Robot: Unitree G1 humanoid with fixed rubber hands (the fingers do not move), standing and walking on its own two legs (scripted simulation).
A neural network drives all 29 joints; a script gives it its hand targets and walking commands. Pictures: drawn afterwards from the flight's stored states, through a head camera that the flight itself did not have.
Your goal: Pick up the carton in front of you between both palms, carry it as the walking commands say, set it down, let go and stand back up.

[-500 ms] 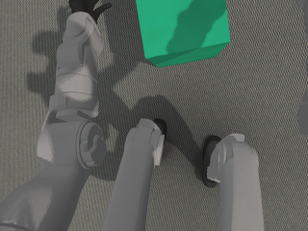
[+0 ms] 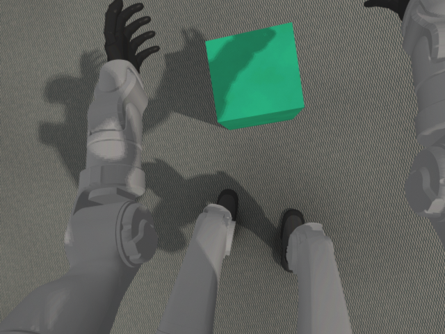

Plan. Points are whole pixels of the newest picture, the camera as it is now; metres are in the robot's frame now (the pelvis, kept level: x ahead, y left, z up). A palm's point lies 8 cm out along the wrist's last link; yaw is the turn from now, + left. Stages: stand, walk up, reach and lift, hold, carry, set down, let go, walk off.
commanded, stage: let go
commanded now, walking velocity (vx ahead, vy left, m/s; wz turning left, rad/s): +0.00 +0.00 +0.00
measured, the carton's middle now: (255, 86) +0.56 +0.08 -0.49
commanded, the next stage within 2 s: stand in 1.48 s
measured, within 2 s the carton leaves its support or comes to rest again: neither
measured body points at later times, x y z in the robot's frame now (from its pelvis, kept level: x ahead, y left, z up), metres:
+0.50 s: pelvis +0.05 +0.03 +0.11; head +0.27 +0.02 +0.50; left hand +0.38 +0.27 +0.01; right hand +0.44 -0.16 +0.00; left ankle +0.10 +0.13 -0.58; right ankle +0.06 -0.11 -0.58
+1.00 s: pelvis +0.10 +0.00 +0.16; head +0.15 +0.00 +0.60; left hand +0.27 +0.24 +0.08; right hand +0.30 -0.22 +0.07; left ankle +0.10 +0.13 -0.58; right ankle +0.06 -0.11 -0.58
